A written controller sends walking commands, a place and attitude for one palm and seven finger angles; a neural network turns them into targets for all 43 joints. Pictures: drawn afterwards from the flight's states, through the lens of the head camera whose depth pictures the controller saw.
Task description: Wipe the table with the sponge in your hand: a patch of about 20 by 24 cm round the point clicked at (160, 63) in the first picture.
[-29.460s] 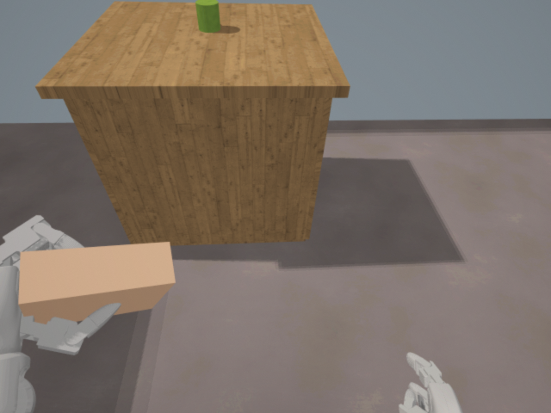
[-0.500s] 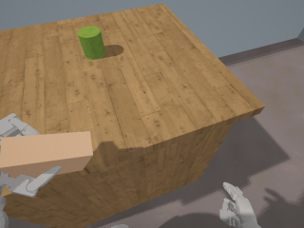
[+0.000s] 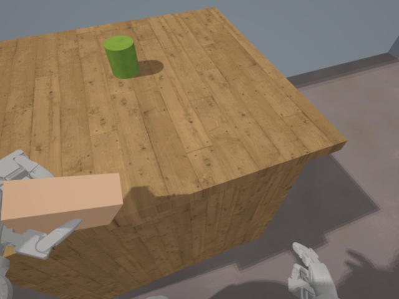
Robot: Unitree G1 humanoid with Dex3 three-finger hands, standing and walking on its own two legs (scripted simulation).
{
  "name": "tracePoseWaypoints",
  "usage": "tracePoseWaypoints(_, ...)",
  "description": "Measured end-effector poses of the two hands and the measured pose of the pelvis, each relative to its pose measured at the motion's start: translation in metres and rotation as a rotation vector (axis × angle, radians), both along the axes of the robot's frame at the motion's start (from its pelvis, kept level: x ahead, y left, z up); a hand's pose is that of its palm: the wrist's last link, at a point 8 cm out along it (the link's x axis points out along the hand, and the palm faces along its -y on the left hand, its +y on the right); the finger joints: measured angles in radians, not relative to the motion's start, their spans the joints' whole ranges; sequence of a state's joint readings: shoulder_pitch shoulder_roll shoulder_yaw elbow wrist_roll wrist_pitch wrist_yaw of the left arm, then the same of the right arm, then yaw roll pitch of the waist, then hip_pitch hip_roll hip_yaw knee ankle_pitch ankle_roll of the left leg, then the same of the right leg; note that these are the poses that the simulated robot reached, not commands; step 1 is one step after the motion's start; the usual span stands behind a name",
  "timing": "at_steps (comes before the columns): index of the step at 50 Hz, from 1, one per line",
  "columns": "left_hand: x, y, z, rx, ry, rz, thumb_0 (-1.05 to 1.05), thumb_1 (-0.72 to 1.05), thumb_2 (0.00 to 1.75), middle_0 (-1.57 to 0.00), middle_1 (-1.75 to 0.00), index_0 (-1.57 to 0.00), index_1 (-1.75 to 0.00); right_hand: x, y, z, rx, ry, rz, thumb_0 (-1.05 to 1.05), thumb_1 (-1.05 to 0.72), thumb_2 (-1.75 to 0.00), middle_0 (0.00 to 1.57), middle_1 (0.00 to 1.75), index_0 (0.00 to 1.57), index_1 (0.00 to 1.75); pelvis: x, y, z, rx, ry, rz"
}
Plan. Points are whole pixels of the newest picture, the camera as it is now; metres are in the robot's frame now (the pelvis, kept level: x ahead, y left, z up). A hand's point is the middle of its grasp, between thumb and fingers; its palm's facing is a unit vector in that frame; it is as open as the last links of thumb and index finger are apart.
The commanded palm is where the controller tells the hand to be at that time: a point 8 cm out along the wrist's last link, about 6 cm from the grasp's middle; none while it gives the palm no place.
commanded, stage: come to a stop and stand still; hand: left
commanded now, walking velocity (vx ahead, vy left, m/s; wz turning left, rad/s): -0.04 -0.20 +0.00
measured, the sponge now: (84, 204) +0.23 +0.19 +0.14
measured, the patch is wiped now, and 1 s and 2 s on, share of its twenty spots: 0.00 0.00 0.00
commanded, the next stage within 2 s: look again from close up in 0.96 s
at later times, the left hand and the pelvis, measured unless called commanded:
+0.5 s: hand (3, 205) +0.21 +0.28 +0.17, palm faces +0.34 -0.87 -0.36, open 9.1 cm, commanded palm +0.16 +0.31 +0.18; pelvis -0.01 +0.04 +0.00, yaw -3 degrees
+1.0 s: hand out of the picture +0.21 +0.32 +0.17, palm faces +0.40 -0.84 -0.36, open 9.1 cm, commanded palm +0.15 +0.34 +0.18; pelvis -0.01 +0.07 +0.01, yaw -2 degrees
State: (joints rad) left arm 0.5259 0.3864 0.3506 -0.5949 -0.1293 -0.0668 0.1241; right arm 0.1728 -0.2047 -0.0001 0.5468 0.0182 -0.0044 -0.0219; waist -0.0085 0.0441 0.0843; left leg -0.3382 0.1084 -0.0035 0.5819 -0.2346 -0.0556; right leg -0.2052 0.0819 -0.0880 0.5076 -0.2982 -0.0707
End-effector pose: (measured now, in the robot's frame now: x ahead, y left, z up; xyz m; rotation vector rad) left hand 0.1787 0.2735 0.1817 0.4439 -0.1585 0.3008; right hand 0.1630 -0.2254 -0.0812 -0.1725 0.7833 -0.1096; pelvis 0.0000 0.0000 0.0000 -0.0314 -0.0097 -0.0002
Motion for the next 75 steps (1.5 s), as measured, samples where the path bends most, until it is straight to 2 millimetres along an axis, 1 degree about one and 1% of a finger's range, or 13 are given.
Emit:
tracePoseWaypoints(5,0.004,0.003,0.007,0.056,-0.014,-0.023,-0.01,-0.42,1.07,-0.84,-1.41,-0.83,-1.41,0.001,0.001,0.001,-0.011,-0.008,0.013,0.02,-0.91,-0.90,0.20,0.30,0.20,0.30,-0.001,-0.001,0.001,-0.002,0.000,0.002)
tracePoseWaypoints(8,0.017,0.035,0.030,0.181,-0.137,0.003,-0.01,-0.43,1.07,-0.84,-1.40,-0.83,-1.41,-0.005,0.000,0.005,-0.039,0.005,0.043,0.02,-0.91,-0.90,0.20,0.30,0.20,0.30,-0.005,-0.005,0.003,0.019,0.011,-0.008)
tracePoseWaypoints(11,0.022,0.055,0.024,0.142,-0.152,0.071,-0.01,-0.42,1.07,-0.84,-1.41,-0.83,-1.41,-0.010,-0.006,0.013,-0.049,-0.046,0.026,0.02,-0.91,-0.90,0.20,0.30,0.20,0.30,-0.008,0.002,0.002,0.030,0.012,-0.034)
tracePoseWaypoints(15,0.016,0.031,-0.005,0.025,-0.089,0.013,0.00,-0.42,1.07,-0.83,-1.42,-0.82,-1.42,-0.017,-0.010,0.018,-0.047,-0.115,-0.008,0.02,-0.91,-0.90,0.20,0.30,0.20,0.30,-0.013,0.016,-0.001,0.038,-0.008,-0.050)
tracePoseWaypoints(17,0.008,0.015,-0.007,-0.022,-0.105,-0.035,0.00,-0.41,1.07,-0.82,-1.42,-0.82,-1.43,-0.021,-0.007,0.018,-0.050,-0.126,-0.017,0.02,-0.91,-0.90,0.20,0.30,0.20,0.30,-0.015,0.021,-0.002,0.022,-0.016,-0.042)
tracePoseWaypoints(21,-0.005,0.014,0.000,-0.004,-0.146,-0.105,0.00,-0.42,1.07,-0.82,-1.42,-0.82,-1.43,-0.029,0.006,0.021,-0.069,-0.109,-0.036,0.02,-0.91,-0.90,0.20,0.30,0.19,0.30,-0.015,0.029,-0.002,0.004,-0.016,-0.039)
tracePoseWaypoints(27,-0.005,0.065,0.001,0.025,-0.164,0.003,0.00,-0.42,1.07,-0.83,-1.41,-0.83,-1.42,-0.037,0.038,0.024,-0.075,-0.081,-0.025,0.02,-0.91,-0.90,0.20,0.30,0.19,0.30,-0.015,0.046,0.004,0.007,-0.021,-0.048)
tracePoseWaypoints(30,-0.003,0.080,-0.001,0.012,-0.160,0.047,0.00,-0.42,1.07,-0.83,-1.41,-0.83,-1.42,-0.036,0.055,0.024,-0.057,-0.084,0.007,0.02,-0.91,-0.90,0.20,0.30,0.20,0.30,-0.018,0.055,0.006,0.005,-0.023,-0.044)
tracePoseWaypoints(35,-0.004,0.073,-0.002,-0.018,-0.148,0.002,0.00,-0.42,1.07,-0.83,-1.41,-0.83,-1.42,-0.030,0.077,0.026,-0.026,-0.098,0.046,0.02,-0.91,-0.90,0.20,0.30,0.20,0.30,-0.021,0.067,0.008,0.001,-0.022,-0.042)
tracePoseWaypoints(40,-0.008,0.072,-0.003,0.006,-0.125,-0.040,0.00,-0.42,1.07,-0.83,-1.41,-0.83,-1.42,-0.024,0.086,0.029,-0.017,-0.114,0.051,0.02,-0.91,-0.90,0.20,0.30,0.20,0.30,-0.020,0.071,0.010,0.001,-0.018,-0.042)
tracePoseWaypoints(48,-0.009,0.087,0.000,0.024,-0.124,0.033,0.00,-0.42,1.07,-0.83,-1.41,-0.83,-1.42,-0.017,0.081,0.029,-0.030,-0.101,0.059,0.02,-0.91,-0.90,0.20,0.30,0.20,0.30,-0.015,0.070,0.011,-0.001,-0.018,-0.033)
tracePoseWaypoints(57,-0.002,0.068,-0.002,-0.010,-0.121,-0.006,0.00,-0.42,1.07,-0.83,-1.41,-0.83,-1.42,-0.012,0.063,0.031,-0.048,-0.103,0.033,0.02,-0.91,-0.90,0.20,0.30,0.20,0.30,-0.011,0.064,0.011,0.000,-0.022,-0.031)
tracePoseWaypoints(75,-0.004,0.056,-0.002,0.005,-0.084,0.019,0.00,-0.42,1.07,-0.83,-1.41,-0.83,-1.42,-0.013,0.046,0.022,-0.036,-0.071,0.013,0.02,-0.91,-0.90,0.20,0.30,0.20,0.30,-0.007,0.049,0.011,0.007,-0.017,-0.028)
